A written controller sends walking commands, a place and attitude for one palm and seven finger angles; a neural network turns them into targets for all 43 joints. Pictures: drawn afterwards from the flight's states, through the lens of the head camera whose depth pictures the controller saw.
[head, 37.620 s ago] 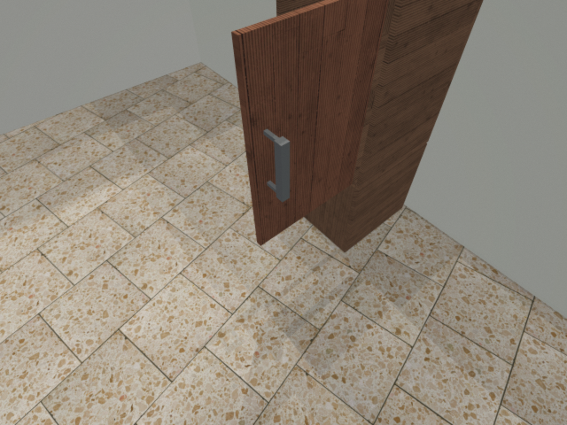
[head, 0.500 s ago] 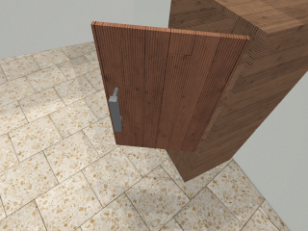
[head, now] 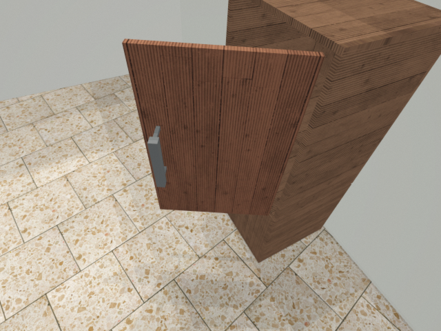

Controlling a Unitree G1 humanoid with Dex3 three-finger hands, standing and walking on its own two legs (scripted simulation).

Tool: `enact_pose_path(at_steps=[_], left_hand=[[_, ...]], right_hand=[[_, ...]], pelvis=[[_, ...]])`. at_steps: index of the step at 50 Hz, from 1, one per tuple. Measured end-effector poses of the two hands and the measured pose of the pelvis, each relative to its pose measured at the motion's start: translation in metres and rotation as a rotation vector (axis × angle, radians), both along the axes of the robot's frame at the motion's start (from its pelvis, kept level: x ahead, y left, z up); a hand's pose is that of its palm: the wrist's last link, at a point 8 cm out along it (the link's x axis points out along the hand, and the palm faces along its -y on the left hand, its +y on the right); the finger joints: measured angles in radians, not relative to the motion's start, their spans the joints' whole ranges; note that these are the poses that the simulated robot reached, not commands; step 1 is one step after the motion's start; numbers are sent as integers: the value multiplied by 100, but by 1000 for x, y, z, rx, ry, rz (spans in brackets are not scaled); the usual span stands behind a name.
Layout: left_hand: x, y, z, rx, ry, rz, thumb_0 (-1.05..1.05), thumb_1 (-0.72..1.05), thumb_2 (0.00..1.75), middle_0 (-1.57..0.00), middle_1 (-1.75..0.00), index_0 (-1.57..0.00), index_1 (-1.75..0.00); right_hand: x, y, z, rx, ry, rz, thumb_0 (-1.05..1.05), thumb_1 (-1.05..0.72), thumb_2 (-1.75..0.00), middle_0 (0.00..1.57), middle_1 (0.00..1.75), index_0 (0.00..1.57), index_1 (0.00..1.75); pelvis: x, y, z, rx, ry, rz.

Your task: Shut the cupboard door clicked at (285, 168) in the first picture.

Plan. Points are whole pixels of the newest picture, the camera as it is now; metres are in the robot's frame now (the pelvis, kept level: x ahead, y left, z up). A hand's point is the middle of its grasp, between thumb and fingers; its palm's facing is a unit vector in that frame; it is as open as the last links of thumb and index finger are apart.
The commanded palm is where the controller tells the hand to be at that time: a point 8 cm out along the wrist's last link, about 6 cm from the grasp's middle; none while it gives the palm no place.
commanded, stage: come to a stop and stand still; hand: left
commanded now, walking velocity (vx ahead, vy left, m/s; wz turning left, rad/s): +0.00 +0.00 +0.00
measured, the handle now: (159, 157) +0.53 +0.19 -0.05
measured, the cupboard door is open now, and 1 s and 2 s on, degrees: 59 59 59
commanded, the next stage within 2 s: look again from close up in 0.18 s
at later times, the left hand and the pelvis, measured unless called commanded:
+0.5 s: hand out of the picture +0.02 +0.19 -0.19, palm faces +0.04 -0.98 -0.22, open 7.4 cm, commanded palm none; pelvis +0.01 +0.01 -0.01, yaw +1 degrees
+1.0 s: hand out of the picture +0.01 +0.25 -0.18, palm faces +0.01 -0.96 -0.27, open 7.4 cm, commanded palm none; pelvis -0.02 +0.04 -0.01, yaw +1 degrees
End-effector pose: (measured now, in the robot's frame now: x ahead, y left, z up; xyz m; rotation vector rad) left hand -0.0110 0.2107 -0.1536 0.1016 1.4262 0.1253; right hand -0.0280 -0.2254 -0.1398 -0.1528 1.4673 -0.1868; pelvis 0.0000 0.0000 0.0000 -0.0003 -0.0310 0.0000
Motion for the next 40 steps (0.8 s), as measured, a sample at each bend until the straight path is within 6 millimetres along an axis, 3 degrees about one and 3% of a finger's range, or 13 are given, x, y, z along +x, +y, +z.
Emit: enact_pose_path(at_steps=[7,14,23,31,35,40], left_hand=[[-14,-5,-1,-15,40,11,1,91,89,-20,-29,-20,-30],[-14,-5,-1,-16,43,19,1,91,89,-20,-29,-20,-30],[14,25,-1,61,-84,-3,1,90,89,-20,-29,-20,-30],[42,51,4,107,-199,-18,1,91,89,-20,-29,-20,-30],[47,62,8,117,-228,-33,1,90,89,-20,-29,-20,-30],[42,74,11,125,-226,-48,1,90,89,-20,-29,-20,-30]], right_hand=[[-15,11,-1,16,32,-14,1,-90,-90,20,30,19,29],[-5,23,-3,37,14,-12,1,-90,-90,20,30,20,29],[53,9,-11,2,-153,38,1,-91,-90,20,30,20,29],[108,2,1,-37,-332,87,1,-91,-90,20,30,20,29],[121,1,10,-49,-376,113,1,-91,-90,20,30,20,29],[119,-2,17,-65,-379,136,1,-90,-90,20,30,20,29]], pelvis=[[-1,2,0,0,6,0],[1,4,0,1,14,1],[5,11,-11,-12,28,30],[2,19,-14,-11,-3,15],[-4,22,-12,-11,-10,12],[-13,27,-10,-13,-11,13]])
